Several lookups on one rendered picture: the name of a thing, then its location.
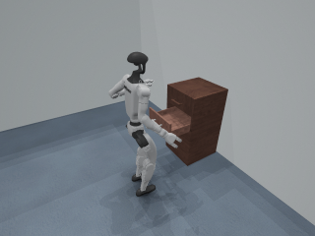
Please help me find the left robot forearm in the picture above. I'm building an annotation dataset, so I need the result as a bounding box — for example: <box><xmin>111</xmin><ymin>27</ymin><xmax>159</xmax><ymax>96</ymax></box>
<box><xmin>118</xmin><ymin>89</ymin><xmax>125</xmax><ymax>96</ymax></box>

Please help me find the cabinet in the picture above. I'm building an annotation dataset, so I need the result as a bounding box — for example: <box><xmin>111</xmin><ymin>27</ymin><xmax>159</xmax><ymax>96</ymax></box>
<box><xmin>165</xmin><ymin>77</ymin><xmax>228</xmax><ymax>166</ymax></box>

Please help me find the left robot shin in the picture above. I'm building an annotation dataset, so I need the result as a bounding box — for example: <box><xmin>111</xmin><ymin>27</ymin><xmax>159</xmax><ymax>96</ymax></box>
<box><xmin>136</xmin><ymin>147</ymin><xmax>147</xmax><ymax>177</ymax></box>

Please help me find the robot right upper arm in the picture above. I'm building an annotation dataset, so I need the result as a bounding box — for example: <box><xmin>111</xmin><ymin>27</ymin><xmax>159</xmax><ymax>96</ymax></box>
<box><xmin>137</xmin><ymin>84</ymin><xmax>151</xmax><ymax>124</ymax></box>

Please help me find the robot right thigh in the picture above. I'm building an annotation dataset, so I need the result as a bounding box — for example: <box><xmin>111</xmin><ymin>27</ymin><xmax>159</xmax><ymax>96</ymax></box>
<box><xmin>135</xmin><ymin>131</ymin><xmax>157</xmax><ymax>169</ymax></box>

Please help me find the robot left upper arm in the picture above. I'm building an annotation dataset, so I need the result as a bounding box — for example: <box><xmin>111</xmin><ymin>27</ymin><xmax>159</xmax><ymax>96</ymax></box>
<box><xmin>108</xmin><ymin>74</ymin><xmax>131</xmax><ymax>99</ymax></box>

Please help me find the right robot forearm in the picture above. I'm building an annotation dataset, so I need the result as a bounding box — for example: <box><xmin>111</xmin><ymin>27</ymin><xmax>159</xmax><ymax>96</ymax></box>
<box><xmin>141</xmin><ymin>115</ymin><xmax>168</xmax><ymax>138</ymax></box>

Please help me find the drawer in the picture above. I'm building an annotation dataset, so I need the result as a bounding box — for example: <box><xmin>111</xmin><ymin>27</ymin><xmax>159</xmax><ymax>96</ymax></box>
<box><xmin>149</xmin><ymin>106</ymin><xmax>191</xmax><ymax>137</ymax></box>

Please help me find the right robot hand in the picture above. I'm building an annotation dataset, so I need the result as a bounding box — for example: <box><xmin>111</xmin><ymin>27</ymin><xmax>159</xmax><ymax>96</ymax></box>
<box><xmin>164</xmin><ymin>133</ymin><xmax>182</xmax><ymax>148</ymax></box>

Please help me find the left robot hand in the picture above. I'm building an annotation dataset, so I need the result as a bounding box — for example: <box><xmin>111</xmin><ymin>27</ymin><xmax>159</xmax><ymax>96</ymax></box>
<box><xmin>144</xmin><ymin>79</ymin><xmax>154</xmax><ymax>87</ymax></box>

